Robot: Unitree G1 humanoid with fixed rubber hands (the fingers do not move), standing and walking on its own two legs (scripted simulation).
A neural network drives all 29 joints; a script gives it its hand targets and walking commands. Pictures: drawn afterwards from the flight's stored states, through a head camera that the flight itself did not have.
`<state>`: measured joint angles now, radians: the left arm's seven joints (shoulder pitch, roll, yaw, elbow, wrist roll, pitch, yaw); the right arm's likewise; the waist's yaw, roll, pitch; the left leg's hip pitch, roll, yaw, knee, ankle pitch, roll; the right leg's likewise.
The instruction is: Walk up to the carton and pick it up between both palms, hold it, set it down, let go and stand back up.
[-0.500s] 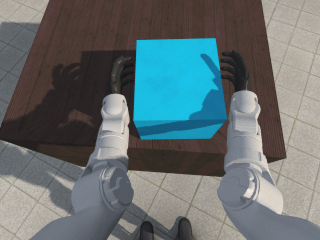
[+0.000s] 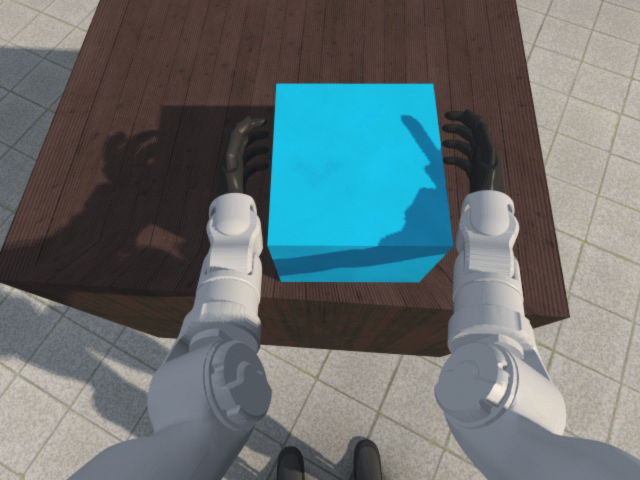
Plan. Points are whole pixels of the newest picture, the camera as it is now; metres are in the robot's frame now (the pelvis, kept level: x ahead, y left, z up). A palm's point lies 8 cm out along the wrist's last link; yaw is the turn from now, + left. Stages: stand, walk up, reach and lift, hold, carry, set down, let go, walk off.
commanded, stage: reach and lift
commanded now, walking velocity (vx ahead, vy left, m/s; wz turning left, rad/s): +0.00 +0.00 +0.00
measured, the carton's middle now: (352, 189) +0.49 -0.06 -0.05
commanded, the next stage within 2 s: none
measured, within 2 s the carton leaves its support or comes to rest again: leaves its support in 0.36 s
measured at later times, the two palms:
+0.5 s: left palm (230, 194) +0.46 +0.10 +0.01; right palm (480, 191) +0.42 -0.20 +0.03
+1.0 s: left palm (211, 239) +0.39 +0.11 +0.04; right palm (490, 226) +0.37 -0.18 +0.05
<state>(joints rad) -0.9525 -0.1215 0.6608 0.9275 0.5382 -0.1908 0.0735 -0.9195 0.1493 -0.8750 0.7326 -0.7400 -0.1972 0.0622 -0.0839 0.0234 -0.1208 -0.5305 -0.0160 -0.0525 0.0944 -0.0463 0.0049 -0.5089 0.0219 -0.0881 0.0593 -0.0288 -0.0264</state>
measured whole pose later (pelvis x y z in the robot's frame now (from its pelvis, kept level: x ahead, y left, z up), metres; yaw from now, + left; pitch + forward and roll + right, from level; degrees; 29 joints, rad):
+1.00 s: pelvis -0.04 +0.00 +0.00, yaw +1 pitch +21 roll +0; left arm -0.80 -0.02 0.43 1.13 0.25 -0.22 0.13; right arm -0.78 0.07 -0.60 0.99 -0.46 -0.23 -0.06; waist -0.08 0.04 -0.24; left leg -0.51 -0.02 -0.07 0.18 -0.05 0.00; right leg -0.47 0.02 -0.07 0.13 -0.03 -0.03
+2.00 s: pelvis -0.04 +0.01 +0.01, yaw +2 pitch +0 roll -1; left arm -0.48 -0.11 0.26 0.40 0.29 0.25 0.06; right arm -0.46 0.04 -0.14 0.59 0.00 0.02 -0.17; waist -0.08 -0.03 -0.02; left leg -0.11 -0.03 -0.07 0.26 -0.14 0.02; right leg -0.04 0.02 -0.07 0.13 -0.10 -0.01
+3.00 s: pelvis -0.04 +0.00 +0.01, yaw +4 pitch -5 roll -1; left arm -0.38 -0.04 0.19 0.07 0.29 0.48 0.00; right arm -0.38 0.07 -0.02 0.36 0.06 0.14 -0.25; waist -0.10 -0.09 0.06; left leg -0.02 0.00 -0.06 0.26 -0.14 0.00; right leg 0.08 0.02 -0.12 0.11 -0.10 -0.02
